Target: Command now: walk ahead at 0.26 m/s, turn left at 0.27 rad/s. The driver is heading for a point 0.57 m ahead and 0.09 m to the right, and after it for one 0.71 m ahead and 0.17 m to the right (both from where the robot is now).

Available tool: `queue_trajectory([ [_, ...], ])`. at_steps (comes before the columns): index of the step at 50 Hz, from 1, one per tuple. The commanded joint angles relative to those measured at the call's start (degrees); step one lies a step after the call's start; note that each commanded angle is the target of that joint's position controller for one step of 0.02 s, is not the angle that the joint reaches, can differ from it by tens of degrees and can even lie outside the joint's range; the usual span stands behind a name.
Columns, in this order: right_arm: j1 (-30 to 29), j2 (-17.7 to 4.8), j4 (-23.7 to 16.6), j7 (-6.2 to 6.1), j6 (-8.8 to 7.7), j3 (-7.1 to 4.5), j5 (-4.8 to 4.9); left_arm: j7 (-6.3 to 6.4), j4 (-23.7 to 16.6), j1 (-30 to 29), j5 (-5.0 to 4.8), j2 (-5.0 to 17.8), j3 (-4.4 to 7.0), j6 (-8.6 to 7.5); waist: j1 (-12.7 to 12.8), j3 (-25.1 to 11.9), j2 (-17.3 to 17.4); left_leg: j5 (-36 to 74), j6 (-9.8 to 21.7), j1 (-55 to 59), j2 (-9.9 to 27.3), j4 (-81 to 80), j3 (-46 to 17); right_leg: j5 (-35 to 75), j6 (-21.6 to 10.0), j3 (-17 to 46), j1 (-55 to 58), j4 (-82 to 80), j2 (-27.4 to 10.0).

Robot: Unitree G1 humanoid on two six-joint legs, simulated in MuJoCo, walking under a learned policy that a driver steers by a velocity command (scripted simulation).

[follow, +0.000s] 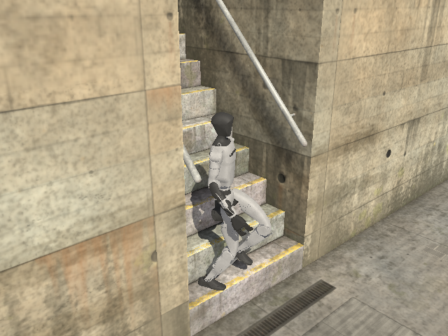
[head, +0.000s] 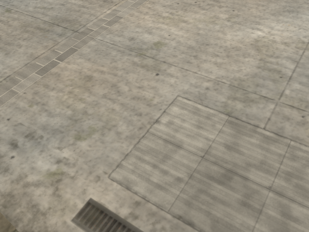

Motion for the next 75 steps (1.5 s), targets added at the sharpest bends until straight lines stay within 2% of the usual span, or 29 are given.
queue_trajectory([
  [1,5.2,-0.8,0.1,1.97,-0.82,0.36,-0.51,0.13,-5.2,-9.6,-1.53,5.4,-0.66,-2.36,-8.4,3.6,-9.0,32.5,-1.5,25.8,2.5,-27.0,1.2,51.4,-5.0,15.6,-22.2,-15.9,-14.2],
  [3,2.4,-3.1,0.2,2.82,-1.23,-0.32,-1.22,-0.08,-4.9,-7.6,-3.62,5.6,-0.19,-2.14,-6.9,4.2,-12.6,44.1,0.8,23.0,4.3,-28.5,-0.6,36.6,-3.8,13.7,-14.6,-9.6,-11.2],
  [6,-17.6,-0.3,-4.1,1.65,-4.55,0.05,-0.77,1.96,-1.2,9.8,1.91,5.4,0.0,-0.17,7.5,8.5,-12.0,36.0,0.8,-6.4,4.4,-45.4,2.0,34.3,-7.9,17.0,16.5,0.7,-7.7],
  [9,-13.7,2.9,-1.7,3.35,-6.21,0.98,3.59,1.89,0.4,7.8,3.79,0.8,-0.6,0.79,6.7,8.8,-4.9,50.7,-0.9,16.3,6.1,-71.2,3.8,28.8,-8.1,12.0,5.0,7.1,-4.3],
  [11,-3.3,2.8,3.2,4.68,-3.81,0.46,4.62,0.3,2.4,6.5,3.89,2.4,0.52,2.49,2.9,6.9,-5.9,49.9,-0.4,36.3,7.7,-74.6,1.6,27.7,-9.5,12.0,-3.1,11.4,-5.3],
  [13,8.6,-0.3,8.4,4.16,-3.09,-0.68,2.03,0.61,4.6,8.0,2.08,1.5,0.2,3.45,-0.9,9.2,-1.6,54.1,-0.6,50.4,6.6,-86.2,6.9,34.2,-7.1,7.4,-10.3,26.2,-3.1],
  [14,13.3,-1.9,10.8,3.43,-2.53,-0.9,0.48,1.05,6.0,10.0,2.34,1.2,0.86,3.71,-2.8,8.3,4.2,59.4,-0.6,64.6,10.2,-88.1,3.9,-0.8,-5.5,4.0,-22.9,41.3,1.9],
  [15,23.6,-5.1,13.5,3.44,-1.77,-1.42,1.74,0.82,6.2,8.9,2.53,1.4,1.5,3.93,-8.7,-1.8,2.8,78.2,0.6,79.2,13.8,-73.0,2.2,-25.2,-4.2,-2.6,-30.2,58.7,7.5],
  [16,26.3,-6.8,13.6,2.68,-1.91,-0.57,1.09,1.93,2.4,11.9,-1.03,3.2,1.88,4.02,-5.2,-9.5,7.1,102.2,6.5,91.6,25.6,-53.8,-5.1,-31.8,-1.8,0.1,-43.6,68.8,5.2],
  [18,21.2,-5.1,11.7,0.86,-1.4,-1.2,4.06,1.92,-0.5,0.8,0.4,2.8,0.47,4.45,-7.3,-14.6,5.3,84.4,15.2,82.1,29.4,-58.5,-8.3,-23.2,-2.2,3.9,-50.1,72.1,-1.5],
  [20,10.2,-4.5,8.4,-2.4,-1.61,-0.69,2.12,0.33,-3.2,-2.9,2.82,0.1,0.05,5.42,-0.4,-10.0,2.8,35.0,16.4,54.4,29.3,-70.6,-8.5,2.5,0.3,8.1,-40.8,54.2,-4.5],
  [22,9.5,-2.4,7.1,-3.04,-1.79,0.14,1.2,-0.81,-7.0,-13.2,4.54,1.9,1.12,5.69,-0.4,-0.5,0.2,38.4,14.3,33.8,25.8,-74.0,-3.2,17.3,3.0,6.4,-31.1,38.1,-4.3],
  [28,7.3,-5.4,2.0,-0.64,-1.8,-1.16,3.77,-2.12,-11.2,-17.6,1.66,-1.1,0.0,4.65,1.1,-0.3,5.9,29.9,6.3,24.1,18.0,-68.3,10.8,35.8,2.1,-1.3,-10.9,9.0,-3.2],
  [32,11.0,-9.5,-0.5,-0.55,0.05,-2.84,2.41,-2.92,-16.5,-22.2,2.14,2.4,0.99,5.25,-0.8,2.9,2.6,18.2,3.9,27.7,22.5,-62.9,9.4,18.6,1.1,-3.4,-8.0,0.5,-1.6],
  [34,14.9,-10.1,-1.2,-0.46,1.22,-3.5,0.99,-2.74,-16.6,-17.7,2.34,6.8,2.72,3.7,-0.2,-1.5,-7.2,11.8,0.8,27.0,18.3,-43.1,13.3,19.1,-2.0,3.7,1.8,-7.9,-1.7],
  [35,18.4,-5.4,-5.1,0.01,1.54,-2.36,1.01,-2.38,-18.3,-15.3,2.35,15.2,4.33,3.11,-2.5,-7.3,-26.1,-18.8,-3.5,12.2,8.4,-18.7,17.3,47.7,-10.0,30.6,11.9,-11.4,-18.6],
  [36,8.5,-6.8,-9.1,0.42,2.26,-2.02,0.52,-1.72,-18.8,-9.3,-0.14,17.7,5.62,4.47,4.1,-14.2,-20.8,-25.5,-3.7,1.9,0.8,-16.3,4.8,41.0,-16.6,47.8,20.1,-23.3,-21.6],
  [37,4.3,-6.9,-10.3,0.21,2.57,-1.61,0.75,-0.76,-18.7,-9.7,0.53,18.0,5.72,5.08,3.8,-10.3,-15.4,-20.7,-2.7,-1.9,2.4,-15.2,-0.4,26.1,-16.4,48.0,19.0,-25.5,-21.1],
  [40,2.9,-5.5,-8.6,-1.49,3.39,-1.03,1.01,1.32,-21.8,-19.7,1.62,10.4,3.86,7.45,-1.9,0.9,-11.5,-6.7,-3.1,2.5,4.5,-20.9,-1.1,15.0,-11.8,33.2,-0.4,-25.0,-13.3],
  [44,5.4,-5.4,-9.3,-1.16,3.67,-0.88,0.55,-0.28,-22.0,-18.5,1.41,13.1,5.12,6.65,-4.4,-4.4,-6.0,1.3,-4.3,13.9,3.1,-24.3,-1.6,34.5,-10.7,26.1,-7.0,-23.6,-8.2],
  [54,1.3,-4.4,-11.0,1.12,2.8,-0.98,2.6,-2.12,-21.8,-15.1,2.32,12.8,5.8,7.72,-0.4,-3.6,-13.7,-0.6,-3.5,28.1,2.2,-47.7,1.3,1.4,-9.1,29.6,-10.3,-26.6,-7.1],
  [57,10.7,-4.3,-7.4,2.05,1.79,-1.39,2.99,-2.49,-21.1,-15.7,2.65,12.2,5.59,7.81,-6.2,-1.5,-12.9,-5.6,0.3,45.2,0.7,-60.0,4.9,-17.7,-7.9,30.4,-21.0,-25.8,-5.8],
  [58,16.9,-5.3,-5.3,1.5,0.98,-1.74,2.66,-1.81,-21.0,-16.0,2.95,9.8,5.32,7.43,-9.4,0.4,-8.1,-10.7,1.7,52.7,3.6,-66.5,0.2,-17.2,-6.1,26.5,-27.7,-16.0,-2.2],
  [59,22.6,-9.6,-3.8,0.93,0.01,-2.32,1.86,-1.46,-21.6,-16.1,2.33,2.5,3.94,6.77,-9.8,0.2,6.5,-30.6,2.9,56.2,17.2,-75.4,-19.3,-6.7,-2.4,13.0,-33.9,9.9,6.6],
  [60,23.6,-15.0,-3.2,0.91,0.02,-4.04,0.66,-1.58,-23.8,-21.1,1.87,7.2,4.82,5.9,-10.0,7.6,7.2,-43.7,5.0,54.0,23.6,-86.3,-42.2,1.6,-2.0,10.6,-49.0,17.4,8.7],
  [61,21.4,-14.5,-2.7,0.66,-0.13,-4.34,0.56,-1.4,-23.9,-23.9,2.75,8.8,5.35,4.99,-8.1,11.8,0.8,-42.1,4.4,50.8,23.1,-86.8,-41.7,9.7,-2.4,15.8,-50.8,21.3,5.6],
  [65,16.1,-7.7,-1.7,1.78,-1.7,-3.32,2.05,-3.6,-17.9,-16.5,3.54,9.0,5.49,4.33,-2.6,7.4,5.0,-22.8,2.6,42.6,13.0,-83.9,-20.6,23.9,-0.5,13.0,-38.2,23.8,3.0],
  [72,29.1,-6.6,5.8,1.51,-3.63,-3.37,3.26,-3.7,-18.5,-30.0,4.5,7.0,3.95,4.12,-7.7,9.6,4.8,-9.4,6.3,50.6,12.2,-87.1,-16.6,31.9,1.1,4.1,-43.3,15.1,-2.6],
  [75,33.0,-4.7,8.3,0.18,-4.21,-2.16,3.26,-3.78,-19.9,-37.4,4.4,3.8,1.8,2.83,-10.1,10.2,4.2,20.5,6.1,53.6,11.1,-84.3,-10.7,33.0,1.5,-1.4,-38.5,2.6,-2.9],
])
